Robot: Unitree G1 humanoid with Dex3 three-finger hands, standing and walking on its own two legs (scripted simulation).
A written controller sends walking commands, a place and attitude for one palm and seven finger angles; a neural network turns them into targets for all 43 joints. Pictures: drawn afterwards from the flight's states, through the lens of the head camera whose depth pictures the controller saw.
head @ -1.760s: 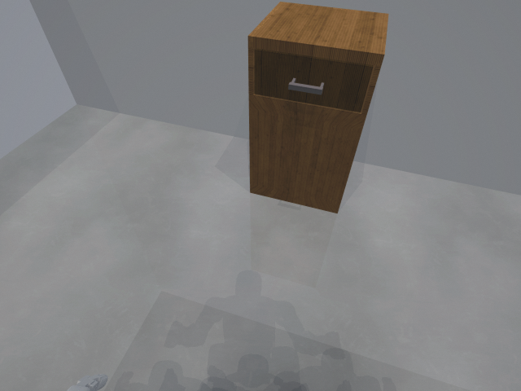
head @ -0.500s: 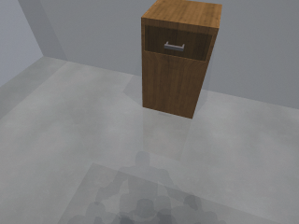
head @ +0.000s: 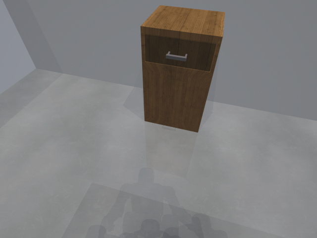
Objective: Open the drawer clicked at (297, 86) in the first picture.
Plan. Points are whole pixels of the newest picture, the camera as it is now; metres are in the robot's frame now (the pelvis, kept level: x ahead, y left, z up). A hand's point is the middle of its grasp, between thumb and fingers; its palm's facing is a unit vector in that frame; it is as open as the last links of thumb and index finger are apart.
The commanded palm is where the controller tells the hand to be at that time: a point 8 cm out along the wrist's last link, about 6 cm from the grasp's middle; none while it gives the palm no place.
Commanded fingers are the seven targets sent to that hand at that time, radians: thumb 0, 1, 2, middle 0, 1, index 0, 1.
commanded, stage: walk to a spot facing it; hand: left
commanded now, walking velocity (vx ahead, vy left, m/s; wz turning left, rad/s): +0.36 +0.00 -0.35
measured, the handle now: (176, 55) +1.13 -0.03 -0.09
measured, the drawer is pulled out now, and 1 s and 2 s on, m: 0.00 0.00 0.00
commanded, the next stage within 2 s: take the last steps up to it in 0.48 s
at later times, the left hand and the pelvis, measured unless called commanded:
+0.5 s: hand out of the picture +0.11 +0.11 -0.16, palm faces -0.06 -0.99 -0.15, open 7.4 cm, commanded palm none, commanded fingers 0.00 0.90 0.90 -0.20 -0.30 -0.20 -0.30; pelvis +0.16 -0.05 +0.00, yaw -7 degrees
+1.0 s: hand (128, 161) +0.43 +0.15 -0.17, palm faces -0.15 -0.98 -0.16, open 7.3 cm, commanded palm none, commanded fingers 0.00 0.90 0.90 -0.20 -0.30 -0.20 -0.30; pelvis +0.36 -0.02 +0.01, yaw -12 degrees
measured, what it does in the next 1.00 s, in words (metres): walks ahead: right foot, then left foot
